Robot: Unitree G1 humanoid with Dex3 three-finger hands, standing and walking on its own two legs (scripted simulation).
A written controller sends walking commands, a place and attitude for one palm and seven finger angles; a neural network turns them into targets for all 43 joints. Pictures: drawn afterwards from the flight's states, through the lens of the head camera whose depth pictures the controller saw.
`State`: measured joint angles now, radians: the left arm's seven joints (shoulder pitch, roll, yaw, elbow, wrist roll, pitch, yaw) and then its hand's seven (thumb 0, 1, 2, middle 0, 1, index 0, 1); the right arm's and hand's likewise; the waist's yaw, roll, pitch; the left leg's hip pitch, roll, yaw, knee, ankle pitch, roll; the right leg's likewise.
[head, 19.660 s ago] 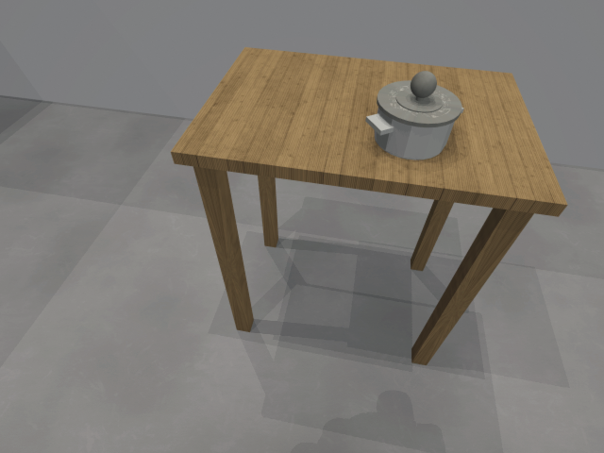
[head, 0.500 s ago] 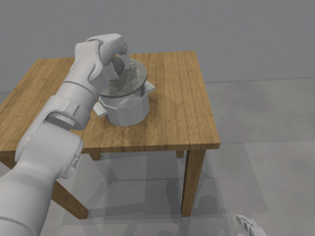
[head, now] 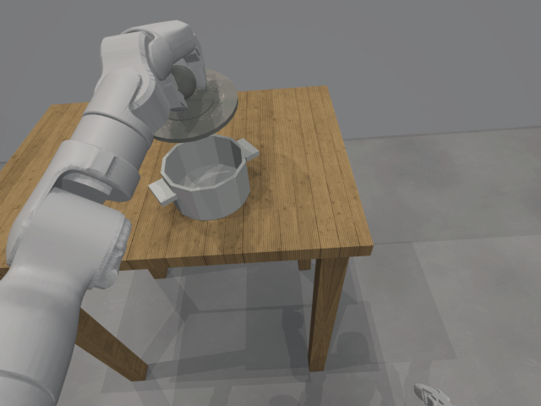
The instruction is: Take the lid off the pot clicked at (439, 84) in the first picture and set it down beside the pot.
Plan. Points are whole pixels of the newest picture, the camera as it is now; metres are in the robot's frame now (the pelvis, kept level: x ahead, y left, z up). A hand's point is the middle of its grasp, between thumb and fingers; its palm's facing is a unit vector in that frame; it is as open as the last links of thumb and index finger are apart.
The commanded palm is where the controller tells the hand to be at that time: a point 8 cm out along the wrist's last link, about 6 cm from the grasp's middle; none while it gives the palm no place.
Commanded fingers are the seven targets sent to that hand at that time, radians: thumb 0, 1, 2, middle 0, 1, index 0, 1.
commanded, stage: lift the lid straight up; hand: left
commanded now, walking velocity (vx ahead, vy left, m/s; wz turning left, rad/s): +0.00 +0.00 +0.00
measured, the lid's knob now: (179, 82) +0.50 +0.12 +0.25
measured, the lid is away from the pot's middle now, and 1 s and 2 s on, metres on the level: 0.02 0.02 0.14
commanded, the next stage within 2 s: move the lid sideways beside the pot in 0.76 s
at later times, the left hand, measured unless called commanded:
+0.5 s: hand (157, 57) +0.46 +0.13 +0.30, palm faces -0.14 -0.07 -0.99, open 7.1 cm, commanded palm +0.44 +0.12 +0.37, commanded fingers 0.00 0.78 0.85 -1.09 -1.13 -0.86 -1.05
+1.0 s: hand (159, 48) +0.46 +0.13 +0.31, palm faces -0.13 -0.07 -0.99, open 7.1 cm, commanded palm +0.44 +0.14 +0.38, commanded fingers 0.00 0.78 0.85 -1.09 -1.13 -0.86 -1.05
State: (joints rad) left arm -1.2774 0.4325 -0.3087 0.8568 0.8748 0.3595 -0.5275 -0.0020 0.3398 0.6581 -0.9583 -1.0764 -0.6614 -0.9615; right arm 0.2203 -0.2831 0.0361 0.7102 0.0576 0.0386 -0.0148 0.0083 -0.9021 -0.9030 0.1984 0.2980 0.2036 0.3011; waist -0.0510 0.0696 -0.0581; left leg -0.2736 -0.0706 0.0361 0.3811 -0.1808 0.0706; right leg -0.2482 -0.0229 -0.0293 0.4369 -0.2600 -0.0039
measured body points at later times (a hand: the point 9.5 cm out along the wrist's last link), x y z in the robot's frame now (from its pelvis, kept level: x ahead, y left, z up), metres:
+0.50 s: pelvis -0.01 +0.00 +0.00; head +0.00 -0.03 +0.45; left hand +0.46 +0.13 +0.36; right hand +0.14 -0.23 -0.12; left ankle +0.01 +0.08 -0.74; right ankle -0.03 -0.12 -0.74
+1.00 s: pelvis -0.01 +0.00 +0.00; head +0.01 -0.03 +0.45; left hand +0.47 +0.13 +0.37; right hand +0.12 -0.24 -0.13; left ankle +0.01 +0.08 -0.74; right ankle -0.03 -0.12 -0.74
